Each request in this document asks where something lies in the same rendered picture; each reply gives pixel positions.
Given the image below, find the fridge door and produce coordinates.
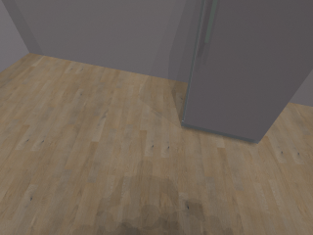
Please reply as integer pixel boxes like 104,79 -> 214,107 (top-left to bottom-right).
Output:
184,0 -> 313,141

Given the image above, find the handle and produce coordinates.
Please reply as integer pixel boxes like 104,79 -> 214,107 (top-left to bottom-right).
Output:
204,0 -> 218,43

